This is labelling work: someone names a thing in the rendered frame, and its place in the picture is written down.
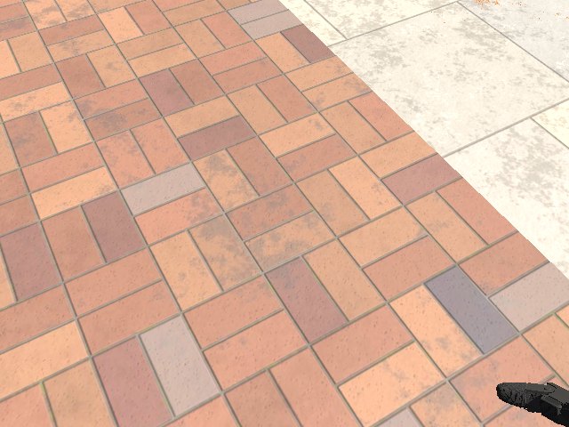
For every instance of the robot right hand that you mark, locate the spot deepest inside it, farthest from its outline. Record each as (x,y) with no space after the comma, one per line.
(551,400)

